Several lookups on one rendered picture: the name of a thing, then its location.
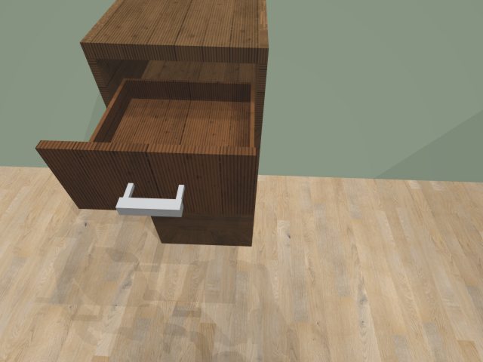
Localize drawer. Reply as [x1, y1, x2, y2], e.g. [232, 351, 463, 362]
[35, 78, 257, 215]

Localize cabinet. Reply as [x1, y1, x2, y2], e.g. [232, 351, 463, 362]
[80, 0, 269, 247]

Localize handle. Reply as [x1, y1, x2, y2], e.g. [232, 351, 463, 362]
[115, 183, 185, 217]

